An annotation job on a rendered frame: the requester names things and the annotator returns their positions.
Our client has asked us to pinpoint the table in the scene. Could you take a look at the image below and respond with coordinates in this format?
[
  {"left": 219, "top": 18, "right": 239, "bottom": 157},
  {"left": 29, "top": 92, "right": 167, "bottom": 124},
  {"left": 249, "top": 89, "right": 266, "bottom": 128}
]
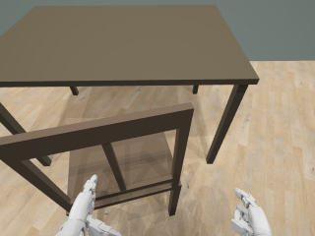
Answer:
[{"left": 0, "top": 4, "right": 260, "bottom": 166}]

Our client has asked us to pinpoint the robot right hand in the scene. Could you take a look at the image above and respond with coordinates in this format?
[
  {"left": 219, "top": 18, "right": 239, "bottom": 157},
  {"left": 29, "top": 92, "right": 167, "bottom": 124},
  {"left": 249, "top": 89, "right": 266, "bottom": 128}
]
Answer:
[{"left": 231, "top": 188, "right": 273, "bottom": 236}]

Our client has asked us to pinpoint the robot left hand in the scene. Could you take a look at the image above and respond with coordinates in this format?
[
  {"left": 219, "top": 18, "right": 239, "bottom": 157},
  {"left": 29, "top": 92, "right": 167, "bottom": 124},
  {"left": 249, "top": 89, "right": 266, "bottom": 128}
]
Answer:
[{"left": 67, "top": 175, "right": 122, "bottom": 236}]

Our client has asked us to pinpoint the left robot forearm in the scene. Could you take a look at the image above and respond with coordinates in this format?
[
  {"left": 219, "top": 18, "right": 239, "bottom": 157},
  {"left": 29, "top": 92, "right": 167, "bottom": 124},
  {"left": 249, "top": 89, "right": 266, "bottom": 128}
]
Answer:
[{"left": 55, "top": 219, "right": 87, "bottom": 236}]

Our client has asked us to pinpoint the chair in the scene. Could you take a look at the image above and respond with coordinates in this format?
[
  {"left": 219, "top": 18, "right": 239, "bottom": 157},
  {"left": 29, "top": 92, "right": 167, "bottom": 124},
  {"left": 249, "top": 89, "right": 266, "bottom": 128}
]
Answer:
[{"left": 0, "top": 102, "right": 195, "bottom": 216}]

